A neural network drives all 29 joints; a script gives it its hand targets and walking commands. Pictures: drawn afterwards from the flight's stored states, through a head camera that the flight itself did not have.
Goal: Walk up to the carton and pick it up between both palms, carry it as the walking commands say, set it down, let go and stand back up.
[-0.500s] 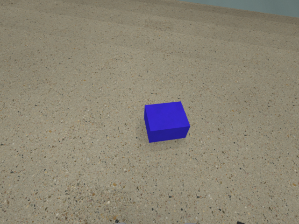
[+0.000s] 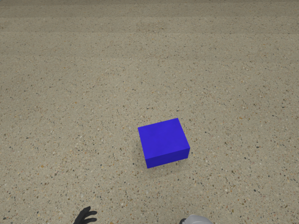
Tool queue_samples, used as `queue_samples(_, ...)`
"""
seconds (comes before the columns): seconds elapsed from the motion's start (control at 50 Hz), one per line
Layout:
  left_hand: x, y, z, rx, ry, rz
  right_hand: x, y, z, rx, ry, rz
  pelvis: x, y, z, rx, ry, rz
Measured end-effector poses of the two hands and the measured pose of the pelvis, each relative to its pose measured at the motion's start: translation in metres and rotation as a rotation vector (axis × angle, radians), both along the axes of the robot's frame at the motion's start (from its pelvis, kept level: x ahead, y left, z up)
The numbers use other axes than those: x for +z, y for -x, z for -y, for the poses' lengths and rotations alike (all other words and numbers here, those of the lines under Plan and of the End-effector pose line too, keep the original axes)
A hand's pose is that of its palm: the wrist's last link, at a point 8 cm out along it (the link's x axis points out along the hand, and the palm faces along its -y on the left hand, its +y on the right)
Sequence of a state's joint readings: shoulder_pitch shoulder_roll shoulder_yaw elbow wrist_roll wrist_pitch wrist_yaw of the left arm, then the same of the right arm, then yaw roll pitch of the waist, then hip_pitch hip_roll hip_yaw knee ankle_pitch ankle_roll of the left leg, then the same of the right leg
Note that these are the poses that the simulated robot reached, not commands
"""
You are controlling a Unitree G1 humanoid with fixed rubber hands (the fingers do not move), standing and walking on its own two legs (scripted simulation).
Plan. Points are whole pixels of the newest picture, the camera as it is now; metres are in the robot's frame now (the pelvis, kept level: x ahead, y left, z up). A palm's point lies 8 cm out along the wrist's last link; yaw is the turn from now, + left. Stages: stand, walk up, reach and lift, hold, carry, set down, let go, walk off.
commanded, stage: walk up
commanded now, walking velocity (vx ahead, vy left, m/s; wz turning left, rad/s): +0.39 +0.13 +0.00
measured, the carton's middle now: (162, 142) +0.67 -0.05 -0.68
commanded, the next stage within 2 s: stand in 1.88 s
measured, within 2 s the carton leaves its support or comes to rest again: neither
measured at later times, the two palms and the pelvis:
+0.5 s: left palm out of the picture +0.12 +0.29 -0.15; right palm (222, 186) +0.22 -0.19 -0.11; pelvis +0.15 +0.05 +0.01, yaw +0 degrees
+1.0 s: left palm (89, 175) +0.29 +0.23 -0.11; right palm (234, 191) +0.21 -0.23 -0.14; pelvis +0.20 -0.01 +0.01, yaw -1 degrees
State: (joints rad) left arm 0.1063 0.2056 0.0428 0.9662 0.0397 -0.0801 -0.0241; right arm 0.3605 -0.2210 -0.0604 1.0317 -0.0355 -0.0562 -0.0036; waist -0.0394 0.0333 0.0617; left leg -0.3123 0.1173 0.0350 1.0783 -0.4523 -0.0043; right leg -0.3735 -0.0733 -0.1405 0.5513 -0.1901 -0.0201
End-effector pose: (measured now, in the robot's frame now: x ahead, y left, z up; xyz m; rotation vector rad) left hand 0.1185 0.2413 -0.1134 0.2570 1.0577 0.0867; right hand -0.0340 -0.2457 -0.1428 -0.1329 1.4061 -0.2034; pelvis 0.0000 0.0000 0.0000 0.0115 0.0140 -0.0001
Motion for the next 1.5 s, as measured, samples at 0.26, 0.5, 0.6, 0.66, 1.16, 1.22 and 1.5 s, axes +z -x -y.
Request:
queue_samples(0.26, 0.015, 0.109, -0.012, 0.254, -0.021, -0.363, 0.022, -0.225, -0.018, 0.153, -0.048, 0.243, 0.019, -0.083, -0.011, -0.006, -0.013, 0.026)
queue_samples(0.5, -0.035, 0.002, -0.048, 0.179, 0.086, -0.374, 0.035, -0.250, -0.056, 0.096, 0.077, 0.206, 0.008, -0.152, -0.053, -0.005, 0.054, 0.025)
queue_samples(0.6, -0.031, -0.070, -0.052, 0.113, 0.101, -0.290, 0.050, -0.205, -0.043, 0.019, 0.120, 0.075, 0.018, -0.173, -0.052, -0.005, 0.066, 0.021)
queue_samples(0.66, -0.028, -0.102, -0.045, 0.095, 0.103, -0.255, 0.053, -0.189, -0.040, -0.008, 0.120, 0.025, 0.021, -0.183, -0.046, -0.004, 0.068, 0.021)
queue_samples(1.16, -0.019, -0.158, 0.013, 0.098, 0.024, -0.157, 0.017, -0.216, 0.031, -0.019, 0.103, -0.024, 0.004, -0.205, 0.023, 0.051, 0.035, 0.019)
queue_samples(1.22, -0.014, -0.159, 0.018, 0.104, 0.026, -0.156, 0.033, -0.210, 0.067, -0.013, 0.168, -0.051, 0.009, -0.209, 0.038, 0.070, 0.040, 0.003)
queue_samples(1.5, 0.008, -0.131, 0.093, 0.217, -0.041, -0.165, 0.017, -0.324, 0.134, 0.176, 0.065, 0.091, 0.013, -0.227, 0.110, 0.135, -0.011, -0.007)
